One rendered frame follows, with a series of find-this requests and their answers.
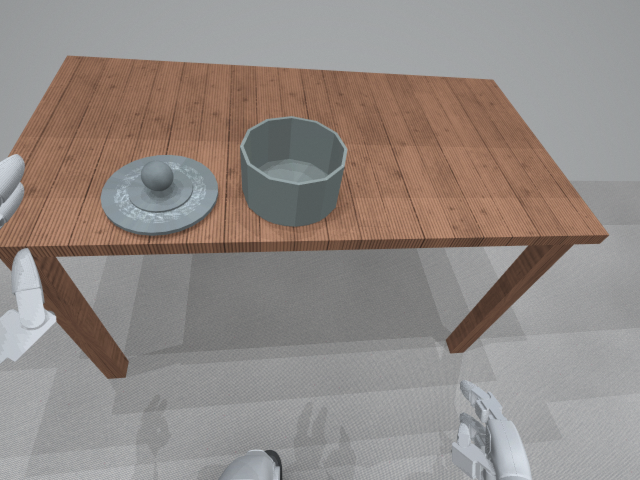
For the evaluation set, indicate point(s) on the lid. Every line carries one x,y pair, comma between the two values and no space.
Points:
133,207

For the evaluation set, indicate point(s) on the knob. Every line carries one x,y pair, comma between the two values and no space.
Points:
157,175

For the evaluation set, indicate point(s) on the table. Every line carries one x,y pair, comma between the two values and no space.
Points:
432,162

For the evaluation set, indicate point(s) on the left robot hand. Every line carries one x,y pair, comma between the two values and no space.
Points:
20,330

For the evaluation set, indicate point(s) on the robot left shin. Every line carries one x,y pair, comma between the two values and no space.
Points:
258,452

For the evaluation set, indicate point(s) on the robot left thigh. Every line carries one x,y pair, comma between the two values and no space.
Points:
251,467

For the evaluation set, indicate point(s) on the right robot hand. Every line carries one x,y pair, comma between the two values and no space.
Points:
498,450

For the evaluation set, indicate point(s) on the pot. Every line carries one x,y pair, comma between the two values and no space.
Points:
292,170

